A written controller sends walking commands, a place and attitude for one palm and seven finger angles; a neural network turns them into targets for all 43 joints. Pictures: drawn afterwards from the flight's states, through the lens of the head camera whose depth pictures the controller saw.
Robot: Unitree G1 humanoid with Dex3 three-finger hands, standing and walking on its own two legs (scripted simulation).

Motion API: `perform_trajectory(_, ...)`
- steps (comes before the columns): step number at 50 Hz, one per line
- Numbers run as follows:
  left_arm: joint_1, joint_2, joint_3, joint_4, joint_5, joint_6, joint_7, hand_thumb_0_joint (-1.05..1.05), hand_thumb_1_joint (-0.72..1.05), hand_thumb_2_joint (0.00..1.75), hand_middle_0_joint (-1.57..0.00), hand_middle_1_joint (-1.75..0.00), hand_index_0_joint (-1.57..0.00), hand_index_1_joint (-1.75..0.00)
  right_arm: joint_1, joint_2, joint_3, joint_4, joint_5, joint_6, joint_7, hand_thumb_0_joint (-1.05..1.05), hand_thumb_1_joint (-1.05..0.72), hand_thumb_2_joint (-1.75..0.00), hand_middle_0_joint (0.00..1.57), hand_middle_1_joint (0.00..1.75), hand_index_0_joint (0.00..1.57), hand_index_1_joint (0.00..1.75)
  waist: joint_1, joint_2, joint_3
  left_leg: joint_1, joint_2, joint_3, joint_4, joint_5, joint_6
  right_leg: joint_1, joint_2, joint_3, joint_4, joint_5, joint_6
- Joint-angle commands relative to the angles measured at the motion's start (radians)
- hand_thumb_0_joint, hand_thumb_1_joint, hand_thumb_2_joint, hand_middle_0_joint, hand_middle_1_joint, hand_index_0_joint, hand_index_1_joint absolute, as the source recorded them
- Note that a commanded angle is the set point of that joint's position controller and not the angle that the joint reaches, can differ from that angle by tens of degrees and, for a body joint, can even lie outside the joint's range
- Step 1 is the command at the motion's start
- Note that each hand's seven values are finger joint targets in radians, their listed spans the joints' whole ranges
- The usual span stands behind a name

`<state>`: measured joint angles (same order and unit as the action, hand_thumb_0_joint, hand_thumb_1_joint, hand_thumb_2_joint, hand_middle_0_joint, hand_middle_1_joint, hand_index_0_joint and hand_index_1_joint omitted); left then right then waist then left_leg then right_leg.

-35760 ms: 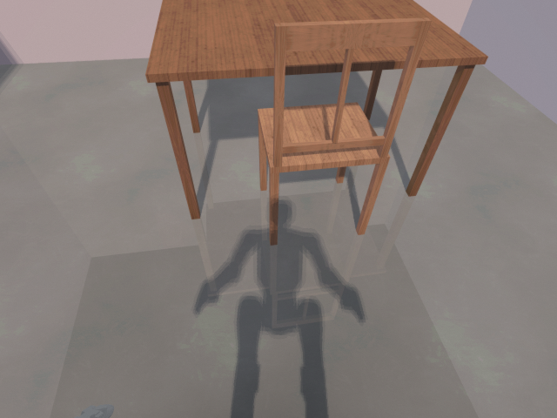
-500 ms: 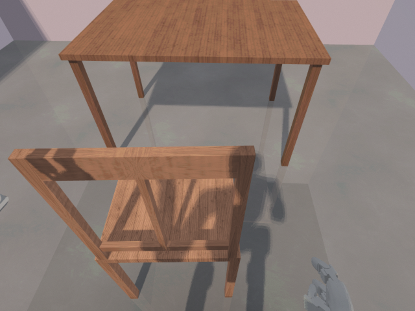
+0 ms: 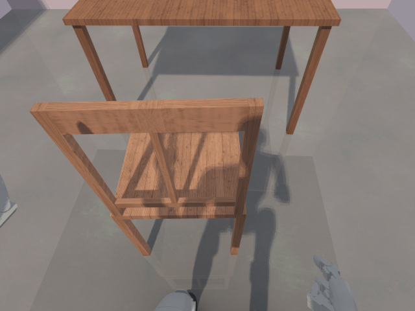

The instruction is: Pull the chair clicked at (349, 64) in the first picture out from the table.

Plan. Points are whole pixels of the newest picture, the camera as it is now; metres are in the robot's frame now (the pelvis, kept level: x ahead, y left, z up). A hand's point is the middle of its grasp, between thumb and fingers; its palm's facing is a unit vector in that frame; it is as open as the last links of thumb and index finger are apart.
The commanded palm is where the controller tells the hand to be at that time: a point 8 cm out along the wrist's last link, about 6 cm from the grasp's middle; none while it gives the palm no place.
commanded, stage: stop stepping back and stand still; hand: left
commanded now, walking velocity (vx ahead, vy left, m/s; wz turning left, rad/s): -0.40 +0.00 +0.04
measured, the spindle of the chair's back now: (166, 171) +0.43 +0.16 -0.06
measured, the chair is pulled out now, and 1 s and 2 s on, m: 0.58 0.58 0.58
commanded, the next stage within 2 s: let the arm hang, fingers relaxed in 1.26 s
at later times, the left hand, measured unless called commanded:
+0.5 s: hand out of the picture +0.11 +0.28 +0.17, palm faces +0.47 -0.78 -0.42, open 7.4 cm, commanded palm +0.06 +0.31 +0.19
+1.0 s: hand out of the picture +0.06 +0.32 +0.16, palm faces +0.52 -0.77 -0.38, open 7.4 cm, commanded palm +0.01 +0.34 +0.19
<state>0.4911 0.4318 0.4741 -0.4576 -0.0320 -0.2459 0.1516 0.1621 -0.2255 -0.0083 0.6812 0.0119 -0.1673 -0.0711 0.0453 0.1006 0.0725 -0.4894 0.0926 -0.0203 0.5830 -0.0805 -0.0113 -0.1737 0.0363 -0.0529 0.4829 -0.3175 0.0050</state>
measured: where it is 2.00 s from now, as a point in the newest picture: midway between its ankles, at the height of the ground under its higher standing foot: outside the picture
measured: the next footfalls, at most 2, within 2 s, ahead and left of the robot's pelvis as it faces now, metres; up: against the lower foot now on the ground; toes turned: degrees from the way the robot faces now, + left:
left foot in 0.12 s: +0.06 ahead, +0.13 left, +0.00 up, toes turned +0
left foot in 0.94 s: -0.05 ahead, +0.15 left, +0.00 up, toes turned +1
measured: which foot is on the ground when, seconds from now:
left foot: up 0.00-0.10, down 0.12-0.78, up 0.80-0.92, down 0.94-1.00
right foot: down 0.00-1.00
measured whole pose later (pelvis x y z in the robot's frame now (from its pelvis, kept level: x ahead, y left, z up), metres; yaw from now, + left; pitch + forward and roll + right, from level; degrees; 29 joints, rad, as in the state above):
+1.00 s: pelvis -0.12 +0.04 +0.00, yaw +2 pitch -3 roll +0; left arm 0.48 0.36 0.40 -0.40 -0.03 -0.18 0.16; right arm 0.26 -0.21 0.00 0.69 0.02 -0.14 -0.09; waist 0.02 -0.02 0.01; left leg -0.27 -0.01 -0.01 0.56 -0.24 0.02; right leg -0.24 -0.03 -0.04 0.58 -0.28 0.01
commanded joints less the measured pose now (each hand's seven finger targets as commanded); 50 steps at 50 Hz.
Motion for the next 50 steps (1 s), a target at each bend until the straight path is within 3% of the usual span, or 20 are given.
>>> perform_trajectory(1,-0.040,0.184,0.049,-0.193,-0.012,-0.057,-0.018,0.00,0.90,0.90,-0.20,-0.30,-0.20,-0.30,-0.085,-0.107,-0.065,-0.192,0.024,-0.045,-0.011,0.00,-0.90,-0.90,0.20,0.30,0.20,0.30,-0.023,-0.385,-0.180,0.141,-0.091,-0.004,0.270,-0.261,0.018,-0.041,-0.358,0.194,-0.114,0.784,-0.140)
perform_trajectory(3,0.034,0.177,0.080,-0.196,-0.015,-0.037,-0.014,0.00,0.90,0.90,-0.20,-0.30,-0.20,-0.30,-0.108,-0.065,-0.027,-0.198,0.015,-0.027,-0.007,0.00,-0.90,-0.90,0.20,0.30,0.20,0.30,-0.037,-0.265,-0.163,0.125,-0.064,-0.012,0.115,-0.210,0.023,-0.004,-0.329,0.152,-0.053,0.738,-0.112)
perform_trajectory(6,0.078,0.184,0.101,-0.320,-0.015,-0.026,0.003,0.00,0.90,0.90,-0.20,-0.30,-0.20,-0.30,-0.092,-0.096,-0.037,-0.218,0.010,-0.006,-0.023,0.00,-0.90,-0.90,0.20,0.30,0.20,0.30,-0.038,-0.039,-0.250,0.370,0.069,-0.102,-0.174,0.420,0.072,-0.048,-0.135,0.055,0.106,0.380,0.004)
perform_trajectory(8,0.094,0.187,0.102,-0.347,-0.018,-0.034,0.005,0.00,0.90,0.90,-0.20,-0.30,-0.20,-0.30,-0.050,-0.093,-0.048,-0.217,0.010,-0.013,-0.012,0.00,-0.90,-0.90,0.20,0.30,0.20,0.30,-0.039,0.070,-0.284,0.482,0.149,-0.130,-0.192,0.471,0.110,-0.131,-0.103,0.063,0.136,-0.078,0.002)
perform_trajectory(10,0.099,0.218,0.137,-0.360,-0.013,-0.018,0.013,0.00,0.90,0.90,-0.20,-0.30,-0.20,-0.30,-0.049,-0.078,-0.044,-0.209,-0.002,-0.019,-0.011,0.00,-0.90,-0.90,0.20,0.30,0.20,0.30,-0.039,0.166,-0.252,0.419,0.129,-0.139,-0.164,0.430,0.099,-0.091,-0.107,0.039,0.021,-0.024,0.000)
perform_trajectory(15,0.141,0.153,0.090,-0.260,-0.029,0.011,0.011,0.00,0.90,0.90,-0.20,-0.30,-0.20,-0.30,-0.046,-0.082,-0.034,-0.213,0.018,-0.020,-0.011,0.00,-0.90,-0.90,0.20,0.30,0.20,0.30,-0.056,-0.017,-0.129,0.191,0.009,-0.087,-0.202,-0.342,0.033,-0.019,-0.109,0.107,-0.174,0.009,-0.019)
perform_trajectory(19,0.054,0.139,0.048,-0.183,-0.020,0.031,0.012,0.00,0.90,0.90,-0.20,-0.30,-0.20,-0.30,-0.029,-0.092,-0.029,-0.209,0.008,-0.006,-0.022,0.00,-0.90,-0.90,0.20,0.30,0.20,0.30,-0.065,-0.050,-0.055,0.189,-0.037,-0.051,-0.157,-0.465,0.022,-0.184,-0.113,0.119,-0.238,-0.261,-0.039)
perform_trajectory(26,-0.139,0.156,0.004,-0.226,-0.002,0.042,0.030,0.00,0.90,0.90,-0.20,-0.30,-0.20,-0.30,-0.026,-0.092,-0.020,-0.167,-0.006,-0.013,-0.039,0.00,-0.90,-0.90,0.20,0.30,0.20,0.30,-0.068,-0.149,-0.094,0.301,-0.060,-0.040,-0.014,-0.385,0.041,-0.270,-0.164,0.140,-0.216,-0.297,-0.077)
perform_trajectory(29,-0.114,0.159,0.015,-0.277,0.002,0.040,0.034,0.00,0.90,0.90,-0.20,-0.30,-0.20,-0.30,-0.041,-0.090,-0.013,-0.183,-0.008,-0.019,-0.041,0.00,-0.90,-0.90,0.20,0.30,0.20,0.30,-0.064,0.037,-0.068,0.202,-0.008,-0.153,-0.223,-0.584,0.057,-0.222,-0.082,0.067,-0.092,-0.321,-0.052)
perform_trajectory(31,-0.074,0.165,0.041,-0.288,0.007,0.045,0.032,0.00,0.90,0.90,-0.20,-0.30,-0.20,-0.30,-0.058,-0.089,-0.017,-0.200,-0.001,-0.022,-0.041,0.00,-0.90,-0.90,0.20,0.30,0.20,0.30,-0.049,0.223,-0.053,-0.073,0.075,-0.271,-0.467,-0.840,0.069,0.026,0.009,-0.038,0.177,-0.202,-0.026)
perform_trajectory(33,-0.047,0.208,0.087,-0.289,0.007,0.028,0.023,0.00,0.90,0.90,-0.20,-0.30,-0.20,-0.30,-0.044,-0.068,-0.028,-0.207,-0.005,-0.021,-0.039,0.00,-0.90,-0.90,0.20,0.30,0.20,0.30,-0.037,0.231,-0.062,-0.207,0.071,-0.240,-0.473,-0.815,0.067,0.168,0.018,-0.064,0.258,-0.148,-0.021)
perform_trajectory(36,0.073,0.203,0.096,-0.245,-0.002,0.015,0.010,0.00,0.90,0.90,-0.20,-0.30,-0.20,-0.30,-0.008,-0.064,-0.034,-0.186,-0.008,-0.013,-0.018,0.00,-0.90,-0.90,0.20,0.30,0.20,0.30,-0.031,0.065,-0.109,-0.079,-0.016,-0.089,-0.224,-0.616,0.042,0.138,-0.032,-0.038,-0.019,-0.151,-0.051)
perform_trajectory(37,0.120,0.215,0.111,-0.217,-0.010,0.012,0.009,0.00,0.90,0.90,-0.20,-0.30,-0.20,-0.30,0.018,-0.060,-0.036,-0.175,-0.009,-0.010,-0.017,0.00,-0.90,-0.90,0.20,0.30,0.20,0.30,-0.039,-0.012,-0.119,-0.003,-0.060,-0.037,-0.097,-0.521,0.027,0.069,-0.074,0.018,-0.138,-0.165,-0.077)
perform_trajectory(39,0.109,0.230,0.122,-0.213,-0.030,0.004,-0.001,0.00,0.90,0.90,-0.20,-0.30,-0.20,-0.30,0.042,-0.079,-0.042,-0.145,-0.017,0.014,-0.011,0.00,-0.90,-0.90,0.20,0.30,0.20,0.30,-0.065,-0.220,-0.137,0.149,-0.143,0.044,0.408,-0.336,-0.007,-0.196,-0.303,0.316,-0.328,-0.216,-0.199)
perform_trajectory(40,0.073,0.203,0.101,-0.198,-0.032,0.014,-0.001,0.00,0.90,0.90,-0.20,-0.30,-0.20,-0.30,0.046,-0.085,-0.050,-0.142,-0.003,0.021,-0.003,0.00,-0.90,-0.90,0.20,0.30,0.20,0.30,-0.059,-0.327,-0.134,0.118,-0.129,-0.003,0.521,-0.307,-0.007,-0.238,-0.381,0.404,-0.357,-0.283,-0.254)
perform_trajectory(41,0.040,0.171,0.076,-0.176,-0.028,0.021,-0.004,0.00,0.90,0.90,-0.20,-0.30,-0.20,-0.30,0.045,-0.089,-0.049,-0.145,0.002,0.023,0.003,0.00,-0.90,-0.90,0.20,0.30,0.20,0.30,-0.076,-0.343,-0.107,0.159,-0.094,-0.049,0.516,-0.290,0.005,-0.320,-0.386,0.375,-0.355,-0.265,-0.248)
perform_trajectory(45,-0.113,0.142,0.022,-0.125,-0.007,0.007,0.011,0.00,0.90,0.90,-0.20,-0.30,-0.20,-0.30,-0.032,-0.077,-0.006,-0.149,-0.001,-0.007,-0.021,0.00,-0.90,-0.90,0.20,0.30,0.20,0.30,-0.085,-0.073,0.024,0.229,-0.047,-0.029,-0.148,-0.268,0.028,-0.253,-0.180,0.114,-0.100,-0.127,-0.090)
perform_trajectory(47,-0.168,0.133,-0.014,-0.186,0.001,-0.017,0.015,0.00,0.90,0.90,-0.20,-0.30,-0.20,-0.30,-0.027,-0.098,-0.024,-0.166,0.006,-0.043,-0.031,0.00,-0.90,-0.90,0.20,0.30,0.20,0.30,-0.057,0.113,0.008,0.256,0.067,-0.203,-0.334,-0.141,0.056,-0.175,-0.098,0.111,0.041,-0.011,-0.029)
perform_trajectory(49,-0.165,0.169,0.007,-0.271,0.015,-0.020,0.017,0.00,0.90,0.90,-0.20,-0.30,-0.20,-0.30,-0.030,-0.103,-0.037,-0.183,0.018,-0.055,-0.028,0.00,-0.90,-0.90,0.20,0.30,0.20,0.30,-0.019,0.025,-0.093,0.287,0.098,-0.179,-0.263,0.002,0.096,-0.090,-0.086,0.111,0.014,0.062,-0.004)
perform_trajectory(50,-0.091,0.173,0.024,-0.232,0.007,-0.013,0.011,0.00,0.90,0.90,-0.20,-0.30,-0.20,-0.30,-0.036,-0.085,-0.025,-0.163,0.007,-0.063,-0.026,0.00,-0.90,-0.90,0.20,0.30,0.20,0.30,-0.042,0.084,-0.120,0.228,0.092,-0.201,-0.324,-0.186,0.086,-0.026,-0.098,0.087,0.004,0.004,-0.002)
